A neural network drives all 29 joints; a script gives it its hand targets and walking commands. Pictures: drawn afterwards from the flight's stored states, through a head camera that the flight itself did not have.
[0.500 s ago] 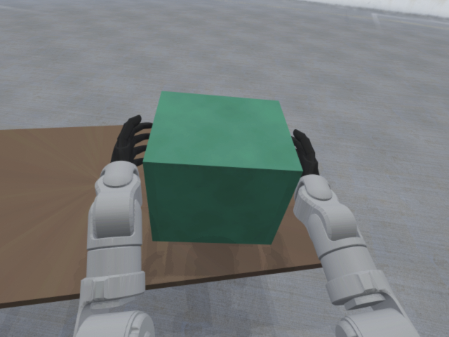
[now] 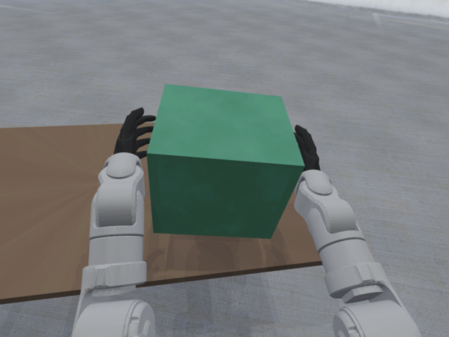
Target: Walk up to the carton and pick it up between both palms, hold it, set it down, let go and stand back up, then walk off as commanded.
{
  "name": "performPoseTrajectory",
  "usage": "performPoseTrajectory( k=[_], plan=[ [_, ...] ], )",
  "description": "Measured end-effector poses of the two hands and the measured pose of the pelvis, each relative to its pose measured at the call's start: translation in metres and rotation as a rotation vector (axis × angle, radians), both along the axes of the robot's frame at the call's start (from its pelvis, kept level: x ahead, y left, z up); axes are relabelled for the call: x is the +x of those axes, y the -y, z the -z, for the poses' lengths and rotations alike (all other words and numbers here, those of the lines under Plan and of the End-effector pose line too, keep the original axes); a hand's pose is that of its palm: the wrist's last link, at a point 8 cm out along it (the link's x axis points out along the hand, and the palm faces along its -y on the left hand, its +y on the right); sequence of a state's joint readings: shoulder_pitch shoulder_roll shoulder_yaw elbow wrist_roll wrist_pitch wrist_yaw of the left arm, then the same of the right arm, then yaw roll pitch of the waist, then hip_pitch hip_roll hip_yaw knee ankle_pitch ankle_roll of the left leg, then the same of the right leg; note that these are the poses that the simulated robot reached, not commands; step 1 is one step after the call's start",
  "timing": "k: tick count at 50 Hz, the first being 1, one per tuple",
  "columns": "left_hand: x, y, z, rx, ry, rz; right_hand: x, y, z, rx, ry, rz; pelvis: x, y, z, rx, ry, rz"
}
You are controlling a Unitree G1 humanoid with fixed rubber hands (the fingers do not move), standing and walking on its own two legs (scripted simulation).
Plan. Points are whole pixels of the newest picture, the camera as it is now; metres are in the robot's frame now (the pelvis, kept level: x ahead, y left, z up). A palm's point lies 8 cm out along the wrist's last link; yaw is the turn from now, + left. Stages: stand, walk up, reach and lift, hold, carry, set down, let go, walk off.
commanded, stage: hold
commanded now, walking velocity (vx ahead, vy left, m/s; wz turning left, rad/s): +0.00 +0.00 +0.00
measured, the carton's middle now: (219, 163) +0.39 +0.01 +0.17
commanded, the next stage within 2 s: none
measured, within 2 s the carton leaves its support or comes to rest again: neither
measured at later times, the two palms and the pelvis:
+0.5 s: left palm (130, 159) +0.37 +0.16 +0.19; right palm (306, 172) +0.36 -0.14 +0.17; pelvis +0.00 +0.00 +0.00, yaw +0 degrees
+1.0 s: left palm (131, 158) +0.36 +0.15 +0.20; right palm (308, 173) +0.36 -0.15 +0.17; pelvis +0.01 +0.00 +0.00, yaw +0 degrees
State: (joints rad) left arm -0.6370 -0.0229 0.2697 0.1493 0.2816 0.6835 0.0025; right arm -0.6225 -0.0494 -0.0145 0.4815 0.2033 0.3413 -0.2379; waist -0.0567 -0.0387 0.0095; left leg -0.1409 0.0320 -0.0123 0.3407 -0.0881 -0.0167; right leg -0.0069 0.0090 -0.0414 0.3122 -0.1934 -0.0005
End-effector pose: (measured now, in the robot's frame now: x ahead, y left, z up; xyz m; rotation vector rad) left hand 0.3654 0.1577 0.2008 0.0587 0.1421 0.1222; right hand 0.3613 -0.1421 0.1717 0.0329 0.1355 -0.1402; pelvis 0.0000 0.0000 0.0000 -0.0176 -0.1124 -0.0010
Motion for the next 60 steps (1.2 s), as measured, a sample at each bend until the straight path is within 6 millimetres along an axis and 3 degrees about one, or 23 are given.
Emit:
performPoseTrajectory(
  k=[9,16,31,43,60],
  plan=[
    [-0.001,-0.002,0.013,-0.012,-0.031,0.002,0.000,-0.002,0.007,-0.011,-0.032,-0.004,0.003,-0.001,0.000,0.000,0.006,-0.001],
    [-0.004,0.000,0.005,0.001,-0.001,0.002,-0.002,0.000,0.003,0.006,-0.003,-0.002,0.004,-0.001,0.000,-0.001,0.010,-0.002],
    [0.004,0.002,0.010,0.001,-0.025,-0.002,0.006,0.002,0.006,0.002,-0.029,-0.009,0.006,0.002,0.000,0.002,0.010,0.002],
    [-0.004,0.002,0.011,-0.002,-0.011,-0.008,0.000,0.002,0.009,0.007,-0.019,-0.009,0.010,0.004,0.000,0.001,0.015,-0.005],
    [-0.004,0.001,0.002,-0.004,-0.010,-0.006,-0.002,0.001,0.002,0.008,-0.018,-0.004,0.003,0.002,0.000,0.003,0.022,0.002]
  ],
)
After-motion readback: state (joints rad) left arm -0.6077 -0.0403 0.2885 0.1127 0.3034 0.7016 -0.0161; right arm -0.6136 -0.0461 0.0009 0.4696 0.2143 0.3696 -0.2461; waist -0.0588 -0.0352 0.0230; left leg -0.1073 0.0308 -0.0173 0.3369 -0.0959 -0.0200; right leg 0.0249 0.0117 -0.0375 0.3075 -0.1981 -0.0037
